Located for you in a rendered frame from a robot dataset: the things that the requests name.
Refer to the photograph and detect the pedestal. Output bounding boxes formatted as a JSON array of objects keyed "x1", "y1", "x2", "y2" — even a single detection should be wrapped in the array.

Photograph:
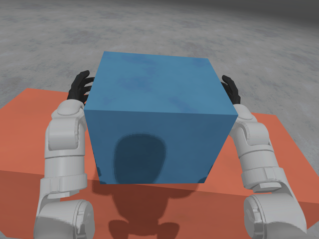
[{"x1": 0, "y1": 88, "x2": 319, "y2": 239}]

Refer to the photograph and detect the right robot upper arm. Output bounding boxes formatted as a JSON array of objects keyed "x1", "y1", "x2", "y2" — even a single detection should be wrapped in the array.
[{"x1": 244, "y1": 193, "x2": 319, "y2": 239}]

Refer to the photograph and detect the robot right hand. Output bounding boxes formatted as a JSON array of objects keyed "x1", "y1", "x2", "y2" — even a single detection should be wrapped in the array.
[{"x1": 221, "y1": 75, "x2": 241, "y2": 105}]

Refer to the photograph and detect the carton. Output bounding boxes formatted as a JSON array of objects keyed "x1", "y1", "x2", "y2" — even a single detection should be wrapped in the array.
[{"x1": 84, "y1": 51, "x2": 238, "y2": 184}]

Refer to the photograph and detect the left robot forearm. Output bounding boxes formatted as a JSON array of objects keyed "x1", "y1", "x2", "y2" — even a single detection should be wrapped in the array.
[{"x1": 33, "y1": 99, "x2": 87, "y2": 239}]

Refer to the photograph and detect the right robot forearm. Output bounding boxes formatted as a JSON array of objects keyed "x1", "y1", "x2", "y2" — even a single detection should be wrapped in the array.
[{"x1": 229, "y1": 104, "x2": 307, "y2": 230}]

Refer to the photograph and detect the robot left hand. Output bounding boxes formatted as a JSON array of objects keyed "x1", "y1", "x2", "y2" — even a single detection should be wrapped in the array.
[{"x1": 67, "y1": 70, "x2": 95, "y2": 106}]

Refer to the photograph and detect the left robot upper arm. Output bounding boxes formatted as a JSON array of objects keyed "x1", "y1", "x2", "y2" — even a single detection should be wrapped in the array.
[{"x1": 34, "y1": 199, "x2": 95, "y2": 239}]

